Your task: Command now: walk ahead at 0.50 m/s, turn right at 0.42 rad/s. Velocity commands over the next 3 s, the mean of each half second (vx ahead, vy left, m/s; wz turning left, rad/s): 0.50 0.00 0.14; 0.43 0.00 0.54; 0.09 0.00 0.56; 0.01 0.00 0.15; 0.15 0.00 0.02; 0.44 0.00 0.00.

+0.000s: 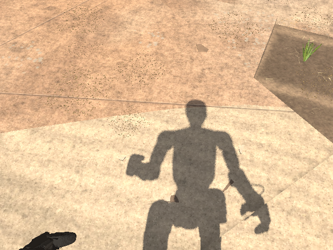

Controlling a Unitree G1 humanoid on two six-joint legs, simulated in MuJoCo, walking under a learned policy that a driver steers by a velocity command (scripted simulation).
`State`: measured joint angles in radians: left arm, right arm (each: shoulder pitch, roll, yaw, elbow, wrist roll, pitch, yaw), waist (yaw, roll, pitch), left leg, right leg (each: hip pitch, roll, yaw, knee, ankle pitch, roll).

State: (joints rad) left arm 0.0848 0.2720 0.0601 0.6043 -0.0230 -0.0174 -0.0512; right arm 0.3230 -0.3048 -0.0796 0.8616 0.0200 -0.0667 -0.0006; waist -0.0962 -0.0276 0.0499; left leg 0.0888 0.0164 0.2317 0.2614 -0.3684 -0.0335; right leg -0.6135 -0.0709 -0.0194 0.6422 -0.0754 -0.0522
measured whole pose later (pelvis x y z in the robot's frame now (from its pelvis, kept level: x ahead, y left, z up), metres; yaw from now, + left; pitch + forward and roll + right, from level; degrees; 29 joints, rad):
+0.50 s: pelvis +0.27 -0.02 +0.00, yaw +9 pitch +1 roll -3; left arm 0.30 0.26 0.08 0.80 0.00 -0.09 0.01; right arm 0.15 -0.27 -0.06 0.80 0.02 -0.05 0.05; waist 0.05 0.06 0.02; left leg -0.62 0.09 -0.05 0.59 0.18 0.01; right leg 0.05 0.06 -0.23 0.28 -0.36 -0.04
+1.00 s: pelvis +0.57 +0.08 -0.03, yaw +28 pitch +3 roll +0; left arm 0.04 0.28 0.05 0.66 0.01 -0.10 0.00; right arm 0.29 -0.29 -0.08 0.76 0.02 -0.01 -0.03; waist -0.07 -0.03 0.05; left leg -0.13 -0.13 -0.17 0.45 -0.35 0.09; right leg -0.61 -0.01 0.09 0.52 0.06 0.06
